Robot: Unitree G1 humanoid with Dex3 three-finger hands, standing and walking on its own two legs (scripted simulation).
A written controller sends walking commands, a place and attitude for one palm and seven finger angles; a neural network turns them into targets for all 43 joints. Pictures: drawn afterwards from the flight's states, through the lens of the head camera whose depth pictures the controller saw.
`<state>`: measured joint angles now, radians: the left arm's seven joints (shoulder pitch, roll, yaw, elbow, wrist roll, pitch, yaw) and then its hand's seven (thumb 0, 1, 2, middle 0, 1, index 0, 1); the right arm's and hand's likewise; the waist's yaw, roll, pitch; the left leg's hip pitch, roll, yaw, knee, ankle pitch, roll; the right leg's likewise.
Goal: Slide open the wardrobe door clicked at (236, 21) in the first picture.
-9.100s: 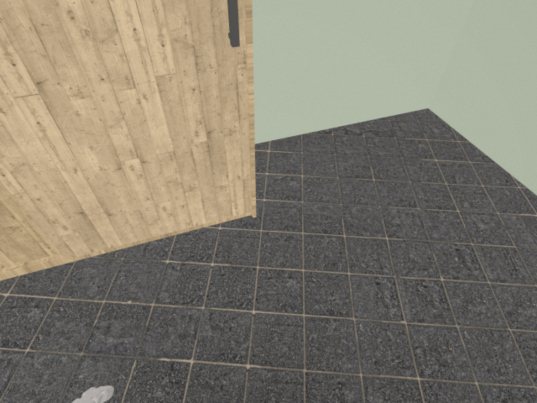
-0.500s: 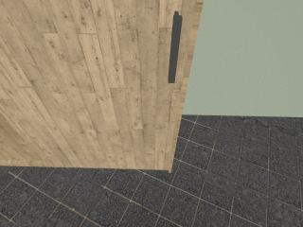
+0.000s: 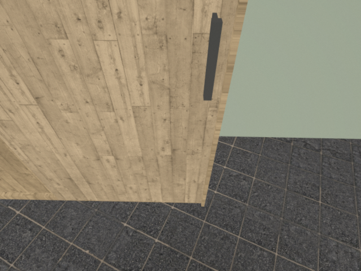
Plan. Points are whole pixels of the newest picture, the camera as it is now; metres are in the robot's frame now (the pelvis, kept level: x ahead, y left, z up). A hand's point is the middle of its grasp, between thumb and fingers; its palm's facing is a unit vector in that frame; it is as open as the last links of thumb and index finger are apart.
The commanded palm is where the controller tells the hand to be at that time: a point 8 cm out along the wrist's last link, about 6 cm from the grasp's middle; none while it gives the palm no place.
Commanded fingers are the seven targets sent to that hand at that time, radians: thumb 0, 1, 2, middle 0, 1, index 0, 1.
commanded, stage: look again from close up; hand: right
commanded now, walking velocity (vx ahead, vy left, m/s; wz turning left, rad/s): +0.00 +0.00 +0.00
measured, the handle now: (210, 60) +0.57 -0.04 +0.19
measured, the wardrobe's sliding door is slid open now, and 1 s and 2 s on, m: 0.00 0.00 0.00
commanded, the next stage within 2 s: shuffle to correct the standing spot in 0.50 s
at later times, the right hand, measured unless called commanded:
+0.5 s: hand out of the picture -0.04 -0.14 -0.18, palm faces +0.07 +0.99 -0.15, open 7.4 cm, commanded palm none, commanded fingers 0.00 -0.90 -0.90 0.20 0.30 0.20 0.30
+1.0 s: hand out of the picture -0.04 -0.13 -0.20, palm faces +0.07 +0.99 -0.11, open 7.4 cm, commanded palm none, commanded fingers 0.00 -0.90 -0.90 0.20 0.30 0.20 0.30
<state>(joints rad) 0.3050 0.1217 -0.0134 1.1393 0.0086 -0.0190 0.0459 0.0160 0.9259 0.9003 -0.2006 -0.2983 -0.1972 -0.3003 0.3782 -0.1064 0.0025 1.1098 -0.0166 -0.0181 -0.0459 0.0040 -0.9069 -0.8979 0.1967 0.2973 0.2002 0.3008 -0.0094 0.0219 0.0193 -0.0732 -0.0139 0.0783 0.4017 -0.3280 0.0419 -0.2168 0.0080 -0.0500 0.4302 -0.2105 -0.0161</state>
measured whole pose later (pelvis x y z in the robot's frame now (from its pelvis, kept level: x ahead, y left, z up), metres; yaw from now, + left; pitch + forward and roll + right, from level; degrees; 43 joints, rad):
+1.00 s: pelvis +0.05 +0.01 -0.02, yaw +1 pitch +0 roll +0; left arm 0.34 0.07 0.00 1.15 0.02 -0.02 0.05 0.01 0.91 0.90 -0.20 -0.30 -0.20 -0.30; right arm 0.46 -0.12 -0.04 1.14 -0.03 0.00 -0.02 0.00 -0.91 -0.90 0.20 0.30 0.20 0.30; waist -0.01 0.07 0.01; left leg -0.07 -0.05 0.07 0.54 -0.48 0.07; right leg -0.25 -0.03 -0.05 0.66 -0.41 0.01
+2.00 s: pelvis +0.10 +0.04 +0.00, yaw +1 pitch +1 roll +2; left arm 0.17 0.11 0.03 1.00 0.00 -0.03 0.05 -0.02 0.94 0.90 -0.21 -0.30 -0.20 -0.30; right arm 0.31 -0.19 -0.06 1.08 -0.04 0.06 -0.03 0.01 -0.91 -0.90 0.20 0.30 0.20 0.30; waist -0.01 0.05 0.03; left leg -0.29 0.05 -0.03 0.87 -0.41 -0.07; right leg -0.24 0.03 -0.17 0.35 -0.15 -0.13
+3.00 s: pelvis +0.09 +0.09 -0.01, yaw +0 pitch -1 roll +2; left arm 0.33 0.11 0.00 1.09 0.01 -0.01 0.04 0.03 0.93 0.90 -0.20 -0.30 -0.20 -0.30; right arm 0.40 -0.07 0.02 1.12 -0.02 -0.04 -0.06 0.00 -0.91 -0.90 0.20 0.30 0.20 0.30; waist 0.02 -0.02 0.03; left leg -0.11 -0.03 0.10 0.45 -0.33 0.03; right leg -0.33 -0.04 -0.13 0.54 -0.21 -0.06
